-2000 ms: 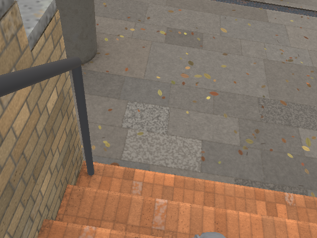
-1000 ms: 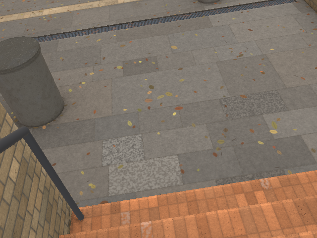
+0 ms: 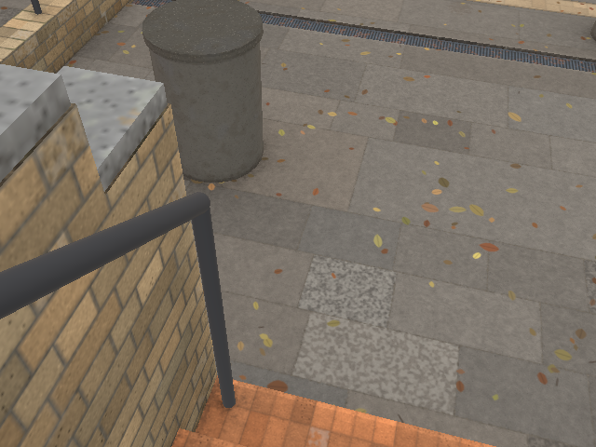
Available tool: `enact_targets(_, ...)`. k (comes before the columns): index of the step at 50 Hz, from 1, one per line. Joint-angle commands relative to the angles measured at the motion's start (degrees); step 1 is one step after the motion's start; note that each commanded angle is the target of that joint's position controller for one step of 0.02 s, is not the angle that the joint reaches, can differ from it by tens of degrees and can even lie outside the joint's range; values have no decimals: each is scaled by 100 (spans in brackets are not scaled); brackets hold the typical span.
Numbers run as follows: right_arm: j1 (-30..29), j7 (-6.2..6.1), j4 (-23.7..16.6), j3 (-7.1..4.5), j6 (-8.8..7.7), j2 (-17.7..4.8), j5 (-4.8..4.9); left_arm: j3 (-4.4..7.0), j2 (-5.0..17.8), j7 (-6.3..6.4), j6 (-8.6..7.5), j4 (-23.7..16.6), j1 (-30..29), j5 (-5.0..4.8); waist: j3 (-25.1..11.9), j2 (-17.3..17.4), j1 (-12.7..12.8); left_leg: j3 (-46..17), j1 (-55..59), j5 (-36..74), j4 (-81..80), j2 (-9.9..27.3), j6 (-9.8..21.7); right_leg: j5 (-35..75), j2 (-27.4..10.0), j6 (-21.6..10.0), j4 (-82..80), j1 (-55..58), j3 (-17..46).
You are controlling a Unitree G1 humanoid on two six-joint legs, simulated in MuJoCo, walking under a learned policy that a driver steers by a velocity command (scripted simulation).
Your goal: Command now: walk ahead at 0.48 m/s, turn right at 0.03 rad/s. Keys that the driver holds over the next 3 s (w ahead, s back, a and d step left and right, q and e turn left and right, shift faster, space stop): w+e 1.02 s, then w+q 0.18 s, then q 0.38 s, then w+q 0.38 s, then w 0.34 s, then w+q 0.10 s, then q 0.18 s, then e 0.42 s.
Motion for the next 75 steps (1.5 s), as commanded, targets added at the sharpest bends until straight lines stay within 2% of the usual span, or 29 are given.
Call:
enact_targets(1, -792, 136, -274, -75, -144, -301, 48, 96, 479, -21, -183, -245, -32, -221, 934, -491, 221, 519, 399, 2281, -1759, 261, 59, 1573, -1025, -996, -614, -1247, 1496)
enact_targets(7, 150, 40, 221, -74, -334, -420, 272, 154, 688, 110, 140, 11, 643, 295, 967, -239, 282, 557, 3036, 2505, -4400, 398, -308, 2093, -669, -681, 1853, -959, 1514)
enact_targets(9, 1483, -66, 510, -326, -440, -1062, 135, 306, 985, 186, 243, 95, 700, 141, 311, -74, -377, 412, 4559, 1732, -4384, 748, -331, 1782, -432, -754, 4182, -1281, 1616)
enact_targets(11, 2076, -16, 464, -357, -403, -1293, -104, 237, 230, 174, 285, 243, 2081, -200, -1224, 936, 64, -423, 7051, 3809, -1529, 2179, 353, -2677, 115, -465, 8032, -3626, 917)
enact_targets(13, 2203, -79, 374, -365, -183, -1229, 213, 145, 276, 216, 426, -301, 963, 93, -1183, 996, -367, -1992, 6106, -2261, -3349, 2990, 1002, -1126, -335, -379, 7861, -4988, 567)
enact_targets(14, 1907, -216, 297, -329, -115, -1030, 229, 210, 446, 140, 584, -545, -177, 522, -119, 103, -436, -2258, 4787, -4065, -4154, 2808, 1027, -103, -597, -388, 7427, -4987, 685)
enact_targets(17, 1274, -289, 106, -39, -210, -463, 15, 328, 437, 8, 769, -512, -243, 231, 1122, 451, 65, -734, 2101, -1729, -3769, 2216, 655, 1470, -649, -216, 5205, -3715, 1365)
enact_targets(18, 1369, -355, 197, 7, -317, -317, 164, 291, 238, -31, 825, -437, -70, 142, 1263, 474, 251, -110, 1591, -1165, -3565, 1994, 343, 2033, -505, -138, 4618, -3560, 1249)
enact_targets(21, 1739, -404, 391, 32, -525, -567, 401, 206, -121, -45, 894, -256, -76, 151, 856, 729, 455, 393, 1522, 1160, -2826, 1889, 112, 2558, -108, -5, 4006, -3219, 1136)
enact_targets(26, 1977, -688, 455, -30, -609, -431, 658, 180, 19, -10, 923, -912, -1659, 442, 875, 570, 184, 415, 2568, -639, -2265, 1840, -224, 4498, -468, -157, 2909, -4506, 1454)
enact_targets(30, 1806, -645, 248, 15, -574, -477, 686, 185, 102, -197, 734, -1259, -2147, 255, 756, 164, 172, 1212, 1901, -1513, -1496, 1792, 11, 5829, -323, 206, 1285, -2933, 743)
enact_targets(32, 1856, -324, 318, -57, -548, -537, 245, 144, 85, -130, 601, -1460, -3145, -51, 1014, 1003, -569, 1471, 2138, -3399, -1597, 1451, 267, 5480, -425, 193, 181, -2762, 222)
enact_targets(34, 1797, -363, 379, -154, -326, -709, 72, 197, 303, -177, 531, -1572, -3495, -73, 1503, 1005, -768, 1283, 2398, -2768, -1431, 1630, 414, 4546, -602, 45, -586, -2661, 81)
enact_targets(37, 1878, -475, 570, -219, -174, -952, 19, 428, 668, -219, 399, -857, -1474, -50, 530, 661, 108, 1475, 2873, -4, 1159, 1762, 610, 3880, -627, -427, -1523, -624, 83)
enact_targets(38, 1817, -456, 522, -264, -192, -937, 179, 490, 731, -243, 397, -449, -494, 16, -13, -68, 562, 1776, 2218, -522, 2894, 1320, 510, 4394, -410, -517, -1767, 850, 152)
enact_targets(39, 1607, -417, 517, -257, -187, -652, 119, 557, 901, -267, 458, -274, -65, -20, -33, -895, 838, 2027, 640, -4301, 5429, 467, 448, 4722, -732, -737, -1217, 1694, 680)
enact_targets(40, 1834, -367, 213, -164, -252, -119, 280, 437, 1151, -288, 385, -274, 8, 9, -471, -1792, 267, 1591, -1274, -5608, 6761, 447, 452, 8093, -1274, -660, 1010, 2867, 1187)
enact_targets(41, 1612, -228, -225, -126, -396, -435, 332, 503, 1259, -301, 487, -430, 266, -239, -1820, -1991, 686, 1163, -2153, -5125, 6651, 454, 421, 6334, -1894, -1496, 484, 3708, 2503)
enact_targets(43, 769, -286, -165, -66, -366, -451, 37, 382, 1001, -108, 560, -481, 303, -130, -593, -1112, 679, 553, -2557, -4353, 5276, 578, 255, 709, -2260, -1800, -1408, 1647, 3801)
enact_targets(47, 313, -211, -146, 43, -151, -220, -169, 66, 487, -80, 244, -532, -416, 104, 650, -467, -164, 683, -1445, -1853, 2710, 399, -404, 1581, -1302, -1232, -1192, -1725, 3051)
enact_targets(50, 995, -240, 183, 2, -212, -299, -36, 261, 957, -54, 288, -565, -752, -17, -283, -1146, -573, 897, 1120, 129, 1504, 143, -520, 4136, -965, -1181, -1067, -2595, 2507)
enact_targets(52, 340, -111, -66, -140, -299, -638, 31, 227, 622, 8, 248, -422, -415, -176, -27, -894, -249, 578, -182, 1301, 284, 301, -421, 2672, -783, -1163, -492, -1379, 2685)
enact_targets(54, -561, -7, -411, -53, -290, -344, -67, 233, 523, 33, 286, -387, -147, -256, 205, -705, 44, 549, 18, 2054, -895, 287, -299, 949, -829, -1244, -425, -1489, 2729)
enact_targets(62, -1185, 72, -708, 17, -356, 57, 212, 90, 436, 111, 261, -181, 418, 127, 1030, -305, 749, 535, 1424, 1112, -3066, -232, -13, 2737, -694, -1016, 984, -1496, 2011)
enact_targets(66, 473, 45, 116, -74, -344, -211, 160, 19, 516, 263, 350, -39, 336, 223, 780, -84, 431, 833, 2795, 1257, -4901, 107, 234, 4595, -672, -947, 2898, -723, 1766)
enact_targets(68, 1875, 54, 609, -223, -243, -764, 100, 128, 619, 156, 316, -182, 116, 132, 89, 795, -100, 476, 5581, 3389, -4412, 657, 528, 1674, -49, -568, 5653, -2689, 716)
enact_targets(69, 2298, 120, 565, -238, -209, -879, 225, 114, 350, 216, 368, -318, 406, -72, -1050, 1390, -162, -505, 8104, 6324, -1825, 1847, 1321, -2761, 336, -142, 8205, -4968, 34)
enact_targets(71, 1841, -12, 214, -343, -208, -1208, 543, 39, 634, 349, 454, -937, -740, 64, -1357, 1023, -506, -1706, 7739, 4068, -2601, 2325, 2427, -1682, -41, 143, 8376, -6505, 46)
enact_targets(75, 1291, -165, 179, -2, -216, -460, 402, -60, 240, 269, 771, -918, -1623, 334, 120, -524, 190, -1162, 3277, 1213, -3226, 1066, 1529, 1233, -521, 128, 6204, -5402, 504)
Next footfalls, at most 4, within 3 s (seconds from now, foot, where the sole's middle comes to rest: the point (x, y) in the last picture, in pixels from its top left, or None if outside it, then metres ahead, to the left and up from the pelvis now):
0.18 left None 0.27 0.17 -0.92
0.78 right None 0.46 -0.13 -1.10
1.34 left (335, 438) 0.77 -0.11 -1.28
1.98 right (422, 405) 0.96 -0.45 -1.46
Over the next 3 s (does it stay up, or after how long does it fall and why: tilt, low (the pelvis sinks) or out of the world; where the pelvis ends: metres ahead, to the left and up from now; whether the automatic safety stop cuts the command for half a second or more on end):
stays up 1.23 -0.48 -0.69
